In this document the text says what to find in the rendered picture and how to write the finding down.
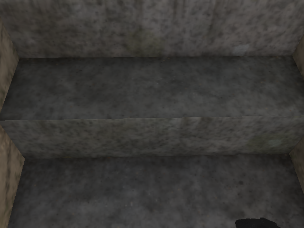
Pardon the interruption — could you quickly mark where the robot right hand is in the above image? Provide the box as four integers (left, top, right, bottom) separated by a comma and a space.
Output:
235, 218, 281, 228

